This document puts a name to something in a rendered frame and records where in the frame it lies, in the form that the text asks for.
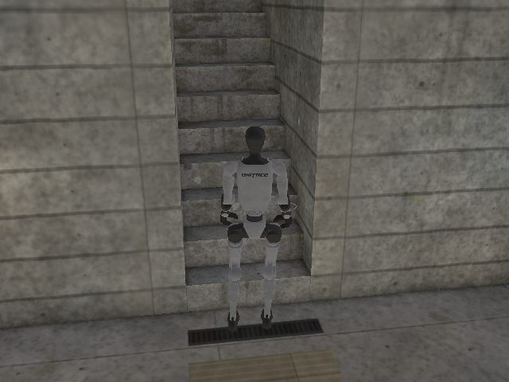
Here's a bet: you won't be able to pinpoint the stairs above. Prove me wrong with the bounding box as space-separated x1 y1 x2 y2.
173 0 311 312

